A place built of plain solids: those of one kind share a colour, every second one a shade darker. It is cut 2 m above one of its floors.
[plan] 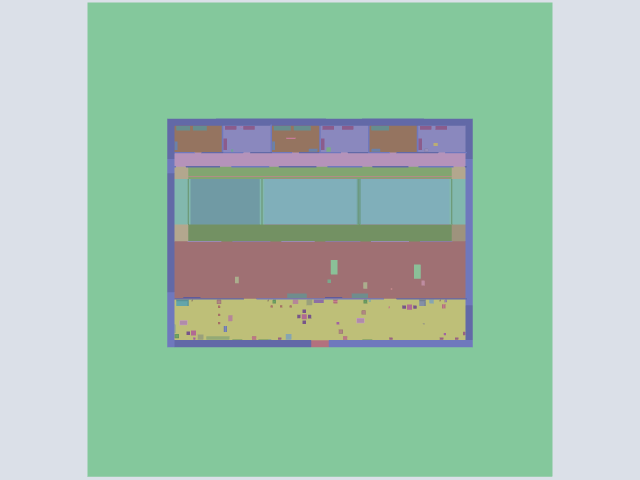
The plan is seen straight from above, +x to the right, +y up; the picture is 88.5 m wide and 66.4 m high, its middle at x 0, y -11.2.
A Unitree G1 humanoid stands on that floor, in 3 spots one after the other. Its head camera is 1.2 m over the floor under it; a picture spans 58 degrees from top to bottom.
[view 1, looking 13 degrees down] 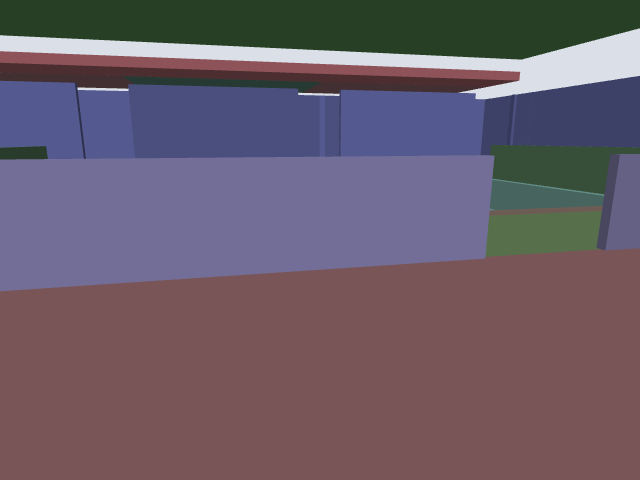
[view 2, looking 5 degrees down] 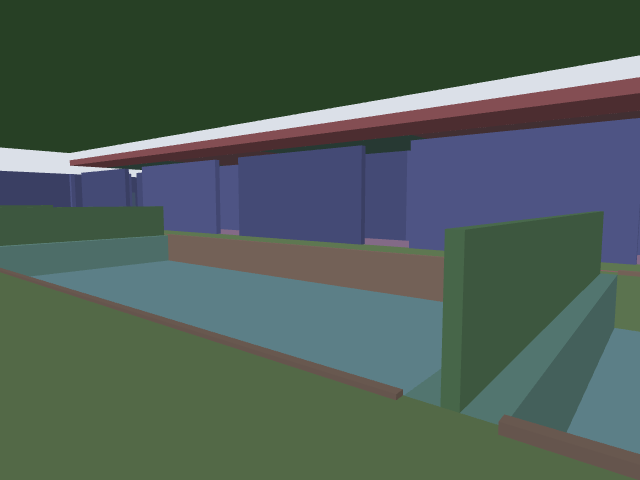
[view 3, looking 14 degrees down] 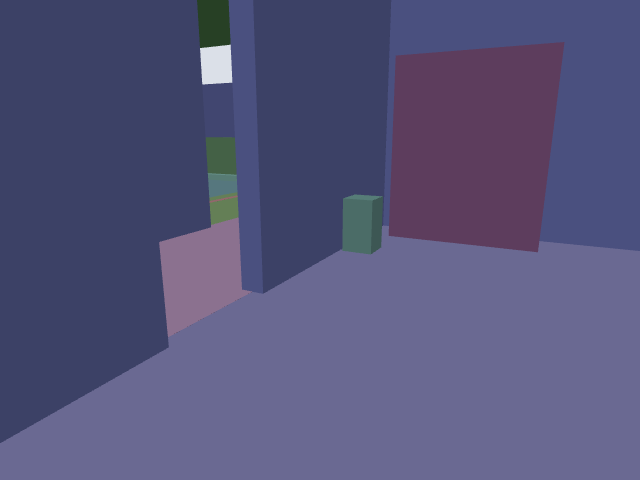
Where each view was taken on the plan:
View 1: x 9.68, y -15.29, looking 77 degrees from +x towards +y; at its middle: rail_far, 4.05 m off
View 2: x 6.31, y -11.39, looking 129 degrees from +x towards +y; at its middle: wall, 13.22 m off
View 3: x -8.01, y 2.79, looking -153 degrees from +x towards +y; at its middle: wall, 4.09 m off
